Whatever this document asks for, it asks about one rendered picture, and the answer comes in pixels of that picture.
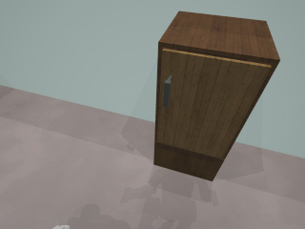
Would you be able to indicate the handle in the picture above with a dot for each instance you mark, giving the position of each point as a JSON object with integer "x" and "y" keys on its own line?
{"x": 167, "y": 92}

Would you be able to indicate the cupboard door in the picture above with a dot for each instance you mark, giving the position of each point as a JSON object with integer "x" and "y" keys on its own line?
{"x": 209, "y": 98}

